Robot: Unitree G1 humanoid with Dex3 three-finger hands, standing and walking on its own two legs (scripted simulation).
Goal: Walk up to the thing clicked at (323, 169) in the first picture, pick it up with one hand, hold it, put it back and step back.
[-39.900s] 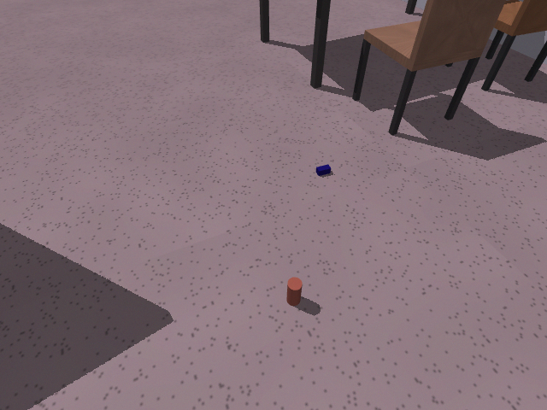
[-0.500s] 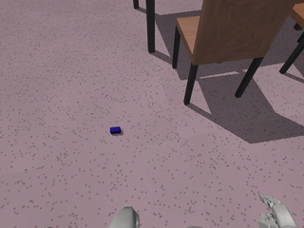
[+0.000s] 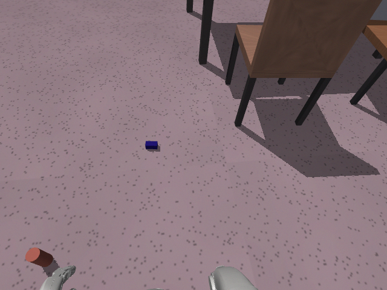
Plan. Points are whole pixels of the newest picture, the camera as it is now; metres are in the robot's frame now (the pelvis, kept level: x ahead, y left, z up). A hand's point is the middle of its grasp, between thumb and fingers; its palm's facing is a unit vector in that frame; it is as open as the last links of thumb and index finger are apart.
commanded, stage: step back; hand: left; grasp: from above
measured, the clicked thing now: (151, 145) +0.98 +0.24 -0.75
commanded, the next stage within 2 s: stand in 1.36 s
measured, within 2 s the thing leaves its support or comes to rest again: neither
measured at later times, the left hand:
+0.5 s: hand out of the picture -0.08 +0.25 -0.13, palm faces +0.02 -0.90 -0.44, open 7.4 cm
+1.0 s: hand out of the picture -0.01 +0.21 -0.14, palm faces +0.02 -0.92 -0.38, open 7.4 cm
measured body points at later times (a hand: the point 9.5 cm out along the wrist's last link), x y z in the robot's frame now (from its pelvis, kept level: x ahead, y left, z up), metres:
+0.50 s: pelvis -0.13 -0.03 +0.00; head -0.12 -0.06 +0.45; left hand -0.08 +0.29 -0.10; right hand -0.09 -0.35 -0.14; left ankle -0.13 +0.11 -0.71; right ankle -0.13 -0.15 -0.73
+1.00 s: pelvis -0.10 -0.05 +0.00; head -0.08 -0.06 +0.44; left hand -0.02 +0.26 -0.12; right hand -0.04 -0.36 -0.14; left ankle -0.13 +0.09 -0.70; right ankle -0.06 -0.16 -0.73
